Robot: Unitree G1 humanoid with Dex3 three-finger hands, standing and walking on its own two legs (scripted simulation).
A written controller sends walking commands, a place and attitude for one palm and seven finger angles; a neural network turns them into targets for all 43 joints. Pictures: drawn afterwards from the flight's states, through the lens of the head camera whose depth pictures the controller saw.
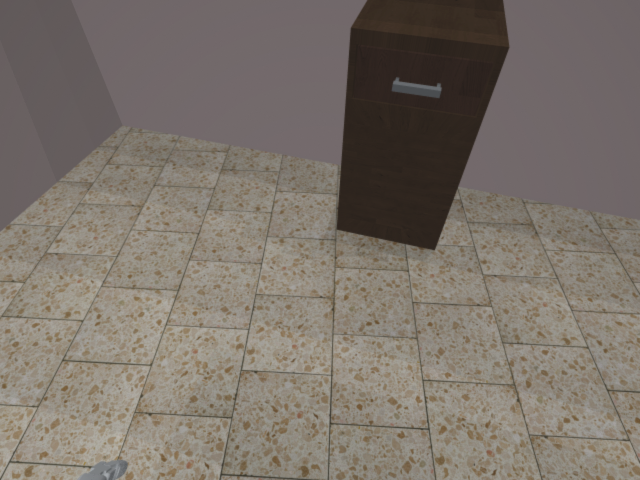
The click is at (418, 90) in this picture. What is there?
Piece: drawer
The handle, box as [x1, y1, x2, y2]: [392, 77, 441, 97]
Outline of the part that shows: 393,81 393,91 439,97 441,88 440,83 437,83 437,86 435,87 400,82 397,77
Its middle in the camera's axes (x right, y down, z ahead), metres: +0.28 -0.45 +1.13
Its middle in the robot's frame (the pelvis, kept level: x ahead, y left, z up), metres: +1.16 -0.22 -0.06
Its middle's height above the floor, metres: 0.71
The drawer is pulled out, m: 0.00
